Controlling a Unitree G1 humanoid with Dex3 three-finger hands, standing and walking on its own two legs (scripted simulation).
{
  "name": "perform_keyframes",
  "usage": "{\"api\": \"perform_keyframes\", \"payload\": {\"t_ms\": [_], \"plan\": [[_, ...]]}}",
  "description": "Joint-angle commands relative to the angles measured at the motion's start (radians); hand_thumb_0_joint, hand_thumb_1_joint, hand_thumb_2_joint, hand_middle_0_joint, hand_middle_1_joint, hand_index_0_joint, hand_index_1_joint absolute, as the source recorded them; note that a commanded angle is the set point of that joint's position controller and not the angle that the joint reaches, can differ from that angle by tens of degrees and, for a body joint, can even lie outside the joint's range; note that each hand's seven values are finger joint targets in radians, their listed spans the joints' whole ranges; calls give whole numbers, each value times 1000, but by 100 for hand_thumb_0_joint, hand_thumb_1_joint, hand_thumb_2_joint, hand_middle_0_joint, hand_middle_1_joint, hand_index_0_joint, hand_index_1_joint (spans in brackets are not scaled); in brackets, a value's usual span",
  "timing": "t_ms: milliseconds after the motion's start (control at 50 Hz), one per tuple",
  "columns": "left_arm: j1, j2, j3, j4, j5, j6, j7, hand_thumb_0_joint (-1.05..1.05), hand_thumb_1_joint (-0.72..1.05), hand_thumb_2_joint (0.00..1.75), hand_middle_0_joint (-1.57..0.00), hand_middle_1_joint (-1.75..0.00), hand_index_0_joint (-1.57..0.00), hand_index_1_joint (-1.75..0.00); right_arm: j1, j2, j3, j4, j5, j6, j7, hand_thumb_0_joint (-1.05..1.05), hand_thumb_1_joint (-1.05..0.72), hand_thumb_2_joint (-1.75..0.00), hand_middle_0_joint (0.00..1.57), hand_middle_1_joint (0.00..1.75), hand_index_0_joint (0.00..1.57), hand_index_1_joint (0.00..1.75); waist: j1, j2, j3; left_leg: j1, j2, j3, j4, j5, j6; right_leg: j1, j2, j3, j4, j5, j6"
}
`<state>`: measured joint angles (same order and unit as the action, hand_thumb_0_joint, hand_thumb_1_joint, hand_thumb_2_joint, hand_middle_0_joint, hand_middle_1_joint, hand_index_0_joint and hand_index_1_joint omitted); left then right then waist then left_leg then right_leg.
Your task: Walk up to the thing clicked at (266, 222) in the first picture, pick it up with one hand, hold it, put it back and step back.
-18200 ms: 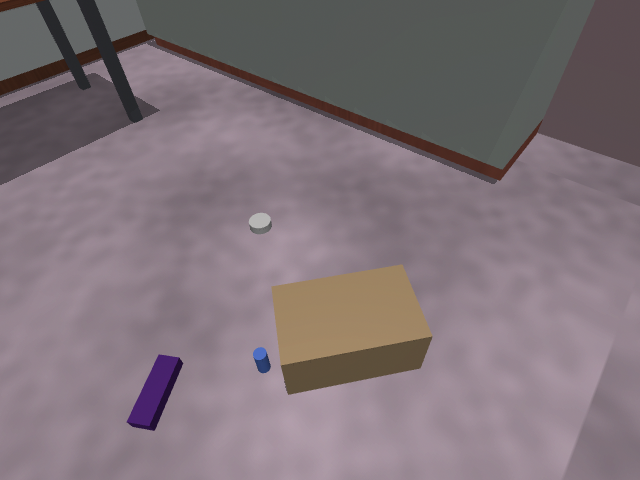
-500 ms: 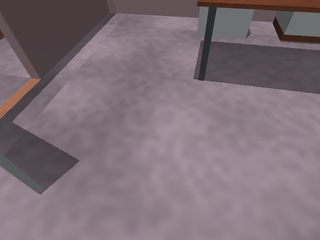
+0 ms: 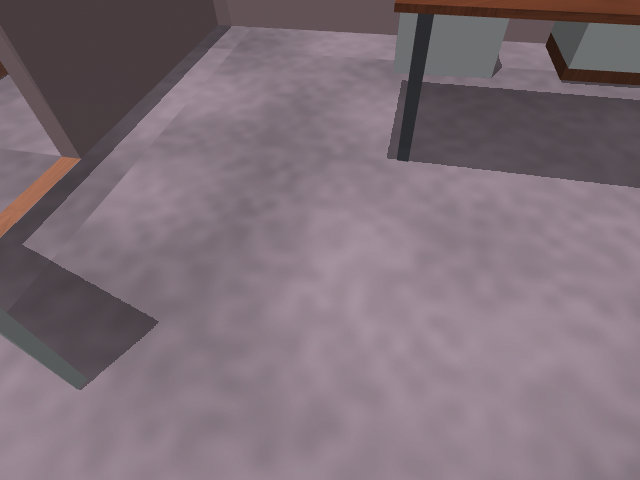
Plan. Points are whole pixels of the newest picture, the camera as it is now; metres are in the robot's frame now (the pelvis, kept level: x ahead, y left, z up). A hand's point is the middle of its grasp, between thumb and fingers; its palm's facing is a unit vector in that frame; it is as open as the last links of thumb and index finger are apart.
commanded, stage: stand
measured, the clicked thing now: out of the picture +0.19 -1.34 -0.76
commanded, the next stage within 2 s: walk up in 0.84 s
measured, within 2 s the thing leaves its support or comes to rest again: neither
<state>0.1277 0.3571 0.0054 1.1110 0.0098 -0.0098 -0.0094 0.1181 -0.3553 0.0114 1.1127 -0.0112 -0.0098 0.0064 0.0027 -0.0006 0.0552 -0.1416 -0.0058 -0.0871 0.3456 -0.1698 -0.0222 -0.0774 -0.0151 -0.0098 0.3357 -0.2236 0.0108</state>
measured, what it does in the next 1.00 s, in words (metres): stands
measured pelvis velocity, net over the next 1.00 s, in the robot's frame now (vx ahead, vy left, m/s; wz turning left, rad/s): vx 0.02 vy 0.01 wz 0.04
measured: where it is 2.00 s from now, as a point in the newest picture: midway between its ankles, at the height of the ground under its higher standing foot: (327, 429)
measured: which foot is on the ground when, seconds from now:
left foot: down 0.00-0.90, up 0.92-1.00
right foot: down 0.00-1.00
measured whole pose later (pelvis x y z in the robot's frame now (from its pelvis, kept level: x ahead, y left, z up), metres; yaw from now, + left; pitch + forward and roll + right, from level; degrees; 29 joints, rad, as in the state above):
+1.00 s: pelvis +0.02 +0.01 -0.01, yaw +2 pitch -2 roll -1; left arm 0.23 0.38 0.08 1.02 0.04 -0.05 -0.05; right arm 0.22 -0.40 -0.06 1.06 -0.04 -0.01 0.05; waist 0.03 0.01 0.03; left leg -0.32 0.00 -0.04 0.73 -0.42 0.03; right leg -0.06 -0.03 -0.04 0.38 -0.29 -0.03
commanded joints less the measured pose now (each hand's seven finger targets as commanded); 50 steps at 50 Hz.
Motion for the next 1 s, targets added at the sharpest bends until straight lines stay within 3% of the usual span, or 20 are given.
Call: {"api": "perform_keyframes", "payload": {"t_ms": [0, 160, 320, 460, 680, 800, 820, 840, 860, 880, 900, 920, 940, 980], "plan": [[-28, 220, 41, -58, -5, -15, 17, 0, 90, 90, -20, -30, -20, -30, -24, -210, -39, -58, 4, -19, -19, 0, -90, -90, 20, 30, 20, 30, 3, 5, -65, 8, 109, -62, -34, 207, 35, 12, -116, 75, -54, 150, -33], [-22, 214, 39, -56, -3, -15, 15, 0, 90, 90, -20, -30, -20, -30, -29, -214, -39, -57, 4, -17, -18, 0, -90, -90, 20, 30, 20, 30, 5, 7, -63, 18, 110, -64, -33, 164, 37, -3, -112, 77, -68, 108, -32], [-18, 219, 42, -60, -4, -15, 18, 0, 90, 90, -20, -30, -20, -30, -29, -216, -42, -61, 3, -20, -21, 0, -90, -90, 20, 30, 20, 30, 7, 7, -85, 36, 115, -57, -20, 254, 35, 16, -114, 73, -49, 197, -32], [-18, 217, 40, -60, -2, -14, 19, 0, 90, 90, -20, -30, -20, -30, -29, -213, -41, -61, 4, -17, -21, 0, -90, -90, 20, 30, 20, 30, 6, -5, -73, 32, 114, -57, -24, 239, 37, 8, -113, 72, -54, 188, -31], [-19, 220, 42, -59, -3, -13, 17, 0, 90, 90, -20, -30, -20, -30, -26, -206, -42, -59, 3, -17, -18, 0, -90, -90, 20, 30, 20, 30, 2, -4, -47, 12, 108, -61, -46, 152, 34, -8, -111, 80, -70, 94, -35], [-17, 221, 41, -60, -3, -18, 18, 0, 90, 90, -20, -30, -20, -30, -27, -211, -43, -61, 4, -19, -19, 0, -90, -90, 20, 30, 20, 30, 4, -1, -72, 28, 115, -59, -31, 194, 40, 10, -116, 81, -58, 152, -32], [43, 300, 107, -107, 15, -30, -7, 0, 90, 90, -20, -30, -20, -30, 27, -273, -102, -109, -8, -31, 6, 0, -90, -90, 20, 30, 20, 30, 13, -20, -176, 3, 67, -60, 37, -285, 112, 73, -73, 59, 14, -300, -78], [65, 306, 117, -92, 23, -30, -16, 0, 90, 90, -20, -30, -20, -30, 15, -286, -109, -112, -19, -29, 18, 0, -90, -90, 20, 30, 20, 30, 36, -6, -83, -169, 65, -84, 46, -498, 121, 59, -99, 114, 17, -493, -105], [96, 312, 128, -99, 26, -33, -20, 0, 90, 90, -20, -30, -20, -30, -55, -268, -109, -148, -21, -28, 24, 0, -90, -90, 20, 30, 20, 30, 71, -28, 0, -320, 46, -58, 97, -482, 110, 65, -149, 196, -28, -557, -138], [132, 330, 138, -106, 30, -38, -20, 0, 90, 90, -20, -30, -20, -30, -108, -235, -107, -182, -23, -27, 29, 0, -90, -90, 20, 30, 20, 30, 105, -106, 69, -489, 4, 32, 242, -361, 81, 147, -238, 297, -131, -595, -192], [164, 359, 151, -117, 34, -45, -17, 0, 90, 90, -20, -30, -20, -30, -145, -219, -108, -206, -31, -31, 29, 0, -90, -90, 20, 30, 20, 30, 141, -163, 130, -590, 19, 59, 432, -298, 53, 144, -376, 434, -234, -526, -260], [156, 352, 151, -129, 35, -55, -17, 0, 90, 90, -20, -30, -20, -30, -134, -230, -115, -207, -29, -38, 28, 0, -90, -90, 20, 30, 20, 30, 124, -100, 158, -617, 58, 13, 458, -281, 47, 138, -412, 447, -238, -419, -287], [128, 342, 150, -144, 32, -58, -18, 0, 90, 90, -20, -30, -20, -30, -88, -246, -122, -202, -23, -43, 35, 0, -90, -90, 20, 30, 20, 30, 94, -63, 133, -565, 76, -13, 474, -265, 49, 117, -383, 404, -235, -393, -279], [41, 346, 151, -186, 37, -60, -23, 0, 90, 90, -20, -30, -20, -30, -9, -238, -128, -203, -16, -51, 55, 0, -90, -90, 20, 30, 20, 30, 38, -144, 80, -417, 105, 25, 361, -277, 43, 57, -308, 246, -203, -349, -239]]}}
